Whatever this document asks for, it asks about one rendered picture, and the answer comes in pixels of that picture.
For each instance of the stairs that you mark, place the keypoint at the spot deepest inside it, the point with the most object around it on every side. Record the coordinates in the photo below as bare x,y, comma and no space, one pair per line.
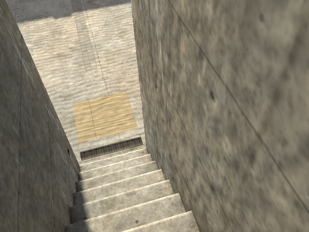
127,193

